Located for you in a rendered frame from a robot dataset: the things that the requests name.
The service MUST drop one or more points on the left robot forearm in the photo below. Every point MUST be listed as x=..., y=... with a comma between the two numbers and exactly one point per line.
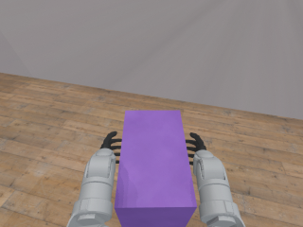
x=94, y=204

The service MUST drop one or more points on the right robot hand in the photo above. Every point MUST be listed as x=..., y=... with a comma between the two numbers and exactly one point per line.
x=198, y=143

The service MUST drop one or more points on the carton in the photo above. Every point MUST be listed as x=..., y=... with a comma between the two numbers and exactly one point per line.
x=154, y=185

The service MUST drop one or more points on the left robot hand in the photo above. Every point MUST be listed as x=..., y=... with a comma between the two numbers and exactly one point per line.
x=108, y=141

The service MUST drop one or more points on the right robot forearm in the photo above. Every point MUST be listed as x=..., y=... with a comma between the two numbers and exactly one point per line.
x=216, y=203

